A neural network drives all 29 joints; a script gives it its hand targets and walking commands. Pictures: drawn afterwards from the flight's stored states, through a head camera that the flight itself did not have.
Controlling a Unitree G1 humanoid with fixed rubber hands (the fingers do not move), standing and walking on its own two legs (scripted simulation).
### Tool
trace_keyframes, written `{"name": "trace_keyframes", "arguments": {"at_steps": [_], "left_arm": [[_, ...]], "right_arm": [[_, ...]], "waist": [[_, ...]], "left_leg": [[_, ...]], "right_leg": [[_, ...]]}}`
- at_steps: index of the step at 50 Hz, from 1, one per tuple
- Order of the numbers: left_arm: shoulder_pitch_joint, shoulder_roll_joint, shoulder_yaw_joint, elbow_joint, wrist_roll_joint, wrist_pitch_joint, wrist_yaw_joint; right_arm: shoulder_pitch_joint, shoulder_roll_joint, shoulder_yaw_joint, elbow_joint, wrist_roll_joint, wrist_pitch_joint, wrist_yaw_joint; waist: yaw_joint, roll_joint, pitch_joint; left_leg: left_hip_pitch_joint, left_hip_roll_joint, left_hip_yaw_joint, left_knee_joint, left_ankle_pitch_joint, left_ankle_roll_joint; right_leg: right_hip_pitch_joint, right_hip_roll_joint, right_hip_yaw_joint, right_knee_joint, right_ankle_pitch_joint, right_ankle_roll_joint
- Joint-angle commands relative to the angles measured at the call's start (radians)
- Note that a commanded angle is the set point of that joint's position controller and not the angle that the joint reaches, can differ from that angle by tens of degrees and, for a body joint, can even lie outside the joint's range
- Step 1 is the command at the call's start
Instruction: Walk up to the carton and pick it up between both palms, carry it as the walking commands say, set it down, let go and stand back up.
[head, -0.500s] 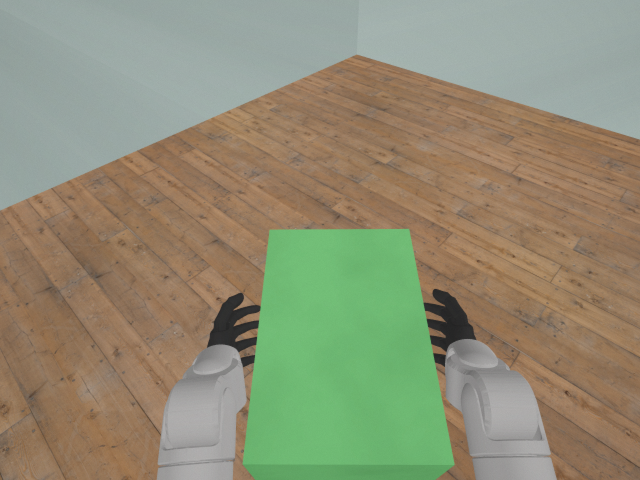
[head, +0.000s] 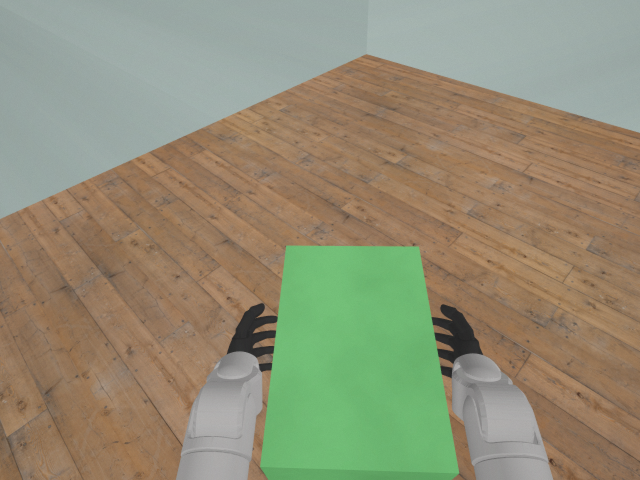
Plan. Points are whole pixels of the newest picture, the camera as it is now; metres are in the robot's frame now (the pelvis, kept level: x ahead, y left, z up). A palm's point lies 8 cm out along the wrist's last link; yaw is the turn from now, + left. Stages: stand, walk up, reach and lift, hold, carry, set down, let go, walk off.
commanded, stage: hold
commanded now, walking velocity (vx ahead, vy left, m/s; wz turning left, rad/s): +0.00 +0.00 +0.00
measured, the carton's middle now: (351, 376) +0.28 -0.05 -0.05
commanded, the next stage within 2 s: set down in 0.44 s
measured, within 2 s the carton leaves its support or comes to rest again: neither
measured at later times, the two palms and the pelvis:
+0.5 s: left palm (249, 344) +0.30 +0.08 +0.05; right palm (472, 337) +0.26 -0.20 +0.04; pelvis +0.00 -0.02 +0.00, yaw +0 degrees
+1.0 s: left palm (246, 361) +0.32 +0.09 -0.03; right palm (443, 359) +0.28 -0.18 -0.03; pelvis -0.01 +0.00 -0.01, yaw -1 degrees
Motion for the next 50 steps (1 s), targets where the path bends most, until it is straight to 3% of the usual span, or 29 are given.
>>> {"name": "trace_keyframes", "arguments": {"at_steps": [1, 3, 5, 7, 8, 9, 11, 12, 15, 17, 18, 20, 21, 24, 25, 27, 29, 30, 33, 34, 38, 40, 41, 43, 45, 46, 48, 49, 50], "left_arm": [[-0.593, -1.035, -0.541, -0.115, -0.253, -0.110, -0.215], [-0.617, -1.056, -0.537, -0.068, -0.243, -0.109, -0.231], [-0.619, -1.060, -0.460, 0.020, -0.215, -0.095, -0.234], [-0.577, -1.068, -0.402, 0.102, -0.166, -0.076, -0.246], [-0.707, -1.069, -0.427, 0.069, -0.194, -0.084, -0.262], [-0.693, -1.041, -0.390, 0.108, -0.166, -0.076, -0.269], [-0.736, -1.001, -0.362, 0.150, -0.164, -0.072, -0.296], [-0.749, -1.051, -0.400, 0.130, -0.185, -0.076, -0.303], [-0.755, -1.019, -0.367, 0.177, -0.159, -0.064, -0.325], [-0.742, -1.049, -0.401, 0.144, -0.181, -0.064, -0.336], [-0.704, -1.015, -0.387, 0.138, -0.182, -0.070, -0.337], [-0.734, -1.029, -0.410, 0.088, -0.179, -0.073, -0.336], [-0.721, -1.049, -0.432, 0.081, -0.202, -0.078, -0.340], [-0.679, -1.012, -0.403, 0.109, -0.164, -0.070, -0.349], [-0.717, -1.007, -0.399, 0.116, -0.165, -0.083, -0.358], [-0.696, -1.036, -0.359, 0.175, -0.145, -0.097, -0.365], [-0.768, -1.065, -0.370, 0.207, -0.156, -0.132, -0.374], [-0.794, -1.085, -0.369, 0.200, -0.156, -0.157, -0.373], [-0.863, -1.105, -0.363, 0.214, -0.156, -0.199, -0.377], [-0.846, -1.117, -0.372, 0.244, -0.149, -0.205, -0.373], [-0.843, -1.128, -0.343, 0.299, -0.111, -0.243, -0.343], [-0.848, -1.145, -0.315, 0.359, -0.093, -0.254, -0.327], [-0.826, -1.175, -0.334, 0.364, -0.096, -0.263, -0.322], [-0.801, -1.140, -0.292, 0.409, -0.076, -0.282, -0.310], [-0.853, -1.118, -0.280, 0.401, -0.069, -0.314, -0.297], [-0.825, -1.132, -0.303, 0.409, -0.070, -0.327, -0.287], [-0.768, -1.131, -0.264, 0.455, -0.055, -0.354, -0.272], [-0.779, -1.119, -0.271, 0.459, -0.053, -0.369, -0.272], [-0.769, -1.107, -0.271, 0.450, -0.045, -0.385, -0.259]], "right_arm": [[-0.725, 0.827, 0.568, -0.197, 0.274, -0.086, 0.274], [-0.710, 0.838, 0.555, -0.150, 0.271, -0.070, 0.286], [-0.803, 0.871, 0.557, -0.109, 0.269, -0.064, 0.301], [-0.773, 0.914, 0.539, -0.018, 0.272, -0.042, 0.307], [-0.812, 0.909, 0.487, 0.012, 0.259, -0.047, 0.309], [-0.807, 0.950, 0.479, 0.064, 0.252, -0.042, 0.309], [-0.803, 1.002, 0.451, 0.112, 0.226, -0.027, 0.292], [-0.794, 1.005, 0.449, 0.107, 0.220, -0.031, 0.290], [-0.770, 1.034, 0.401, 0.160, 0.202, -0.024, 0.281], [-0.764, 1.058, 0.437, 0.103, 0.212, -0.026, 0.276], [-0.707, 1.067, 0.432, 0.131, 0.192, -0.015, 0.270], [-0.740, 1.074, 0.446, 0.107, 0.217, -0.030, 0.280], [-0.762, 1.079, 0.485, 0.048, 0.227, -0.036, 0.274], [-0.671, 1.120, 0.514, 0.189, 0.215, -0.030, 0.287], [-0.696, 1.126, 0.487, 0.206, 0.199, -0.043, 0.286], [-0.771, 1.108, 0.473, 0.170, 0.201, -0.075, 0.292], [-0.839, 1.081, 0.440, 0.169, 0.164, -0.119, 0.295], [-0.884, 1.090, 0.443, 0.149, 0.168, -0.145, 0.297], [-0.859, 1.092, 0.372, 0.243, 0.114, -0.179, 0.299], [-0.843, 1.078, 0.368, 0.257, 0.116, -0.195, 0.303], [-0.855, 1.069, 0.359, 0.330, 0.102, -0.236, 0.319], [-0.883, 1.044, 0.316, 0.366, 0.083, -0.258, 0.326], [-0.850, 0.980, 0.297, 0.368, 0.057, -0.270, 0.329], [-0.847, 0.985, 0.292, 0.393, 0.049, -0.288, 0.329], [-0.858, 0.987, 0.263, 0.432, 0.033, -0.307, 0.328], [-0.823, 0.957, 0.274, 0.428, 0.038, -0.328, 0.334], [-0.888, 0.956, 0.304, 0.395, 0.039, -0.357, 0.338], [-0.898, 0.960, 0.292, 0.387, 0.031, -0.376, 0.331], [-0.907, 0.946, 0.309, 0.377, 0.038, -0.387, 0.329]], "waist": [[-0.002, -0.036, -0.436], [-0.007, -0.021, -0.360], [0.054, -0.061, -0.318], [0.088, -0.014, -0.256], [0.041, -0.016, -0.256], [0.073, -0.002, -0.261], [0.073, -0.091, -0.233], [0.036, -0.048, -0.279], [0.031, -0.053, -0.233], [0.019, -0.069, -0.266], [0.010, -0.131, -0.275], [0.048, -0.023, -0.329], [0.037, -0.108, -0.361], [0.087, -0.027, -0.278], [0.075, -0.062, -0.272], [0.084, -0.026, -0.259], [0.041, -0.030, -0.313], [0.050, -0.026, -0.352], [-0.003, -0.057, -0.301], [0.005, 0.000, -0.343], [0.037, -0.003, -0.376], [0.027, 0.030, -0.370], [-0.016, 0.048, -0.360], [0.025, 0.045, -0.376], [0.006, 0.003, -0.389], [0.001, 0.067, -0.408], [0.059, 0.026, -0.418], [0.040, 0.018, -0.476], [0.057, 0.005, -0.485]], "left_leg": [[0.204, -0.013, -0.080, -0.071, 0.196, 0.001], [0.131, -0.015, -0.068, -0.097, 0.036, -0.006], [0.096, -0.022, -0.055, -0.096, 0.026, 0.008], [0.088, -0.038, -0.030, -0.108, 0.031, 0.004], [0.131, -0.033, -0.035, -0.085, -0.026, -0.008], [0.073, -0.050, -0.017, -0.104, -0.039, 0.008], [0.084, -0.067, -0.002, -0.087, -0.029, 0.026], [0.126, -0.062, -0.012, -0.088, 0.012, 0.016], [0.123, -0.081, 0.001, -0.093, 0.025, 0.021], [0.123, -0.082, -0.002, -0.100, 0.082, 0.018], [0.153, -0.078, -0.010, -0.094, 0.125, 0.029], [0.144, -0.084, -0.001, -0.113, 0.128, 0.014], [0.152, -0.081, -0.011, -0.101, 0.165, 0.023], [0.070, -0.070, 0.003, -0.134, 0.138, 0.042], [0.061, -0.069, 0.004, -0.128, 0.100, 0.042], [0.050, -0.067, 0.002, -0.118, 0.053, 0.043], [0.077, -0.064, -0.002, -0.106, -0.001, 0.043], [0.083, -0.064, -0.003, -0.090, -0.013, 0.044], [0.029, -0.060, -0.009, -0.082, -0.048, 0.037], [0.035, -0.057, -0.011, -0.078, -0.041, 0.029], [0.001, -0.056, -0.014, -0.061, -0.021, 0.026], [-0.021, -0.048, -0.019, -0.052, -0.038, 0.015], [0.001, -0.044, -0.035, -0.044, 0.014, -0.007], [-0.030, -0.052, -0.028, -0.022, 0.058, -0.003], [-0.068, -0.054, -0.028, -0.004, 0.053, 0.002], [-0.038, -0.050, -0.031, -0.007, 0.056, -0.012], [-0.059, -0.059, -0.029, 0.019, 0.123, -0.006], [-0.062, -0.063, -0.030, 0.034, 0.138, -0.005], [-0.057, -0.059, -0.043, 0.046, 0.133, 0.001]], "right_leg": [[0.072, 0.112, -0.030, -0.014, 0.100, -0.035], [0.082, 0.118, -0.041, -0.015, 0.007, -0.038], [0.100, 0.115, -0.028, -0.024, -0.026, -0.035], [0.118, 0.110, -0.022, -0.045, -0.013, -0.030], [0.061, 0.103, -0.011, -0.052, -0.074, -0.035], [0.135, 0.098, -0.001, -0.059, -0.076, -0.026], [0.131, 0.083, 0.036, -0.093, -0.112, -0.005], [0.127, 0.084, 0.040, -0.088, -0.057, -0.014], [0.136, 0.075, 0.044, -0.113, -0.025, 0.004], [0.175, 0.080, 0.040, -0.109, 0.064, 0.013], [0.164, 0.072, 0.042, -0.116, 0.122, 0.026], [0.215, 0.068, 0.045, -0.103, 0.144, 0.019], [0.208, 0.080, 0.033, -0.098, 0.179, 0.026], [0.201, 0.079, 0.009, -0.113, 0.152, -0.008], [0.191, 0.080, 0.002, -0.115, 0.099, -0.006], [0.182, 0.081, 0.007, -0.096, 0.041, -0.014], [0.158, 0.091, -0.004, -0.082, -0.018, -0.029], [0.149, 0.092, -0.004, -0.068, -0.038, -0.032], [0.101, 0.097, -0.021, -0.050, -0.055, -0.036], [0.122, 0.098, -0.019, -0.034, -0.034, -0.046], [0.089, 0.107, -0.027, 0.014, 0.001, -0.048], [0.024, 0.110, -0.034, 0.039, -0.012, -0.054], [-0.003, 0.116, -0.043, 0.050, 0.042, -0.063], [-0.032, 0.120, -0.041, 0.072, 0.062, -0.061], [-0.043, 0.121, -0.043, 0.083, 0.064, -0.055], [-0.083, 0.122, -0.042, 0.097, 0.064, -0.061], [-0.105, 0.126, -0.038, 0.121, 0.084, -0.054], [-0.088, 0.129, -0.036, 0.123, 0.119, -0.051], [-0.132, 0.132, -0.035, 0.151, 0.098, -0.046]]}}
